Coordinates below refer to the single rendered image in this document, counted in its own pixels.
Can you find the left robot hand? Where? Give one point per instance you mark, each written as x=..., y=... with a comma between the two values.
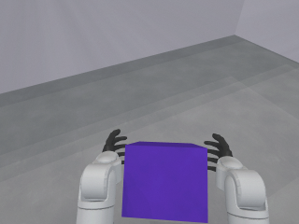
x=112, y=140

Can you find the right robot hand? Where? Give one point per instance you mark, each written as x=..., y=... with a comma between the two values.
x=223, y=150

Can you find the carton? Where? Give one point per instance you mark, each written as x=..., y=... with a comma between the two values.
x=165, y=181

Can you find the left robot forearm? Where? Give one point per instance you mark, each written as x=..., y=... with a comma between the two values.
x=97, y=189

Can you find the right robot forearm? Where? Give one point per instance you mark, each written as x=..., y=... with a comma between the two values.
x=245, y=192

